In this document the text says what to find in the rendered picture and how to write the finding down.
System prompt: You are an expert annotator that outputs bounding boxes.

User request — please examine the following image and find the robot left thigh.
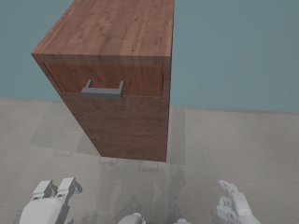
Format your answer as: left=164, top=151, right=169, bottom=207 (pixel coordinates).
left=118, top=215, right=148, bottom=224

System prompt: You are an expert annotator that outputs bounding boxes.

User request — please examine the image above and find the handle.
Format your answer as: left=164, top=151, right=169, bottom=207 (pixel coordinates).
left=81, top=79, right=124, bottom=99

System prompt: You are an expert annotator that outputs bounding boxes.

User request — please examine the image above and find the robot right forearm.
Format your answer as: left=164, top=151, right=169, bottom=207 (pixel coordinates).
left=236, top=215, right=261, bottom=224

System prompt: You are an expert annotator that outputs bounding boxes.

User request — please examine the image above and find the drawer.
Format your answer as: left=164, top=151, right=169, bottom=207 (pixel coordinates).
left=44, top=63, right=164, bottom=97

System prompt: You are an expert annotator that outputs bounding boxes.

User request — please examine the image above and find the robot left hand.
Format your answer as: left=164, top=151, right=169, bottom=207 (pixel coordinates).
left=19, top=177, right=83, bottom=224

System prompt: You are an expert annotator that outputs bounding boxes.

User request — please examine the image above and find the robot right shin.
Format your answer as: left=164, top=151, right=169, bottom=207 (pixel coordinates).
left=178, top=218, right=187, bottom=222

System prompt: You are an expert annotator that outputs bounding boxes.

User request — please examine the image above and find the robot right hand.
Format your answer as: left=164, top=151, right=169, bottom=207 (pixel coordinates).
left=217, top=180, right=254, bottom=224

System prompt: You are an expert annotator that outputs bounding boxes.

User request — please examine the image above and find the cabinet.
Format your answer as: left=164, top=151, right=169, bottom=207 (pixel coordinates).
left=31, top=0, right=175, bottom=162

